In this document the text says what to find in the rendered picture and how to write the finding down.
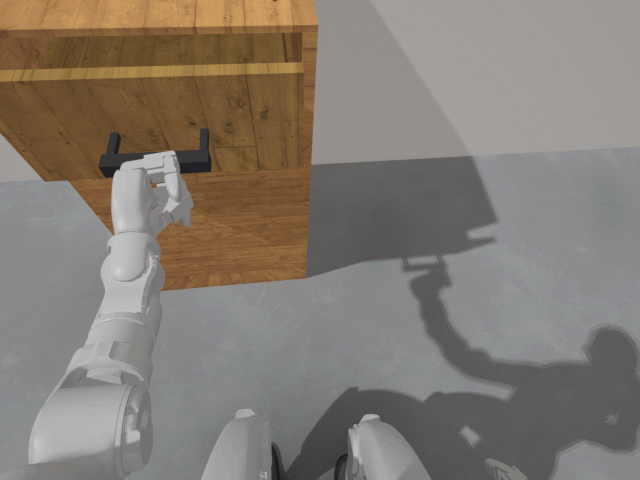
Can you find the left robot thigh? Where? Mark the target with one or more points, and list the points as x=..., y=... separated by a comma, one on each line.
x=241, y=451

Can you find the right robot hand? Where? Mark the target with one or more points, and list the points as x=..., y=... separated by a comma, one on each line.
x=500, y=471

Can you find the robot left forearm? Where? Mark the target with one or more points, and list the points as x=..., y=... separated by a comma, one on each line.
x=122, y=337

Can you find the cabinet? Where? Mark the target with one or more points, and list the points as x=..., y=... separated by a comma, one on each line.
x=246, y=226

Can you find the left robot shin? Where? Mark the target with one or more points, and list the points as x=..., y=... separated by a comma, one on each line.
x=250, y=413

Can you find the left robot hand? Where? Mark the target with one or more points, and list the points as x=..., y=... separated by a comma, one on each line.
x=133, y=197

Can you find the handle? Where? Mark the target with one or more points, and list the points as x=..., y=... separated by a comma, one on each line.
x=190, y=161

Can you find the drawer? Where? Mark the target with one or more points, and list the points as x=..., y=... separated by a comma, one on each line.
x=157, y=92

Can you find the robot left upper arm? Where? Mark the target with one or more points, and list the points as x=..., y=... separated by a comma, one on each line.
x=101, y=432

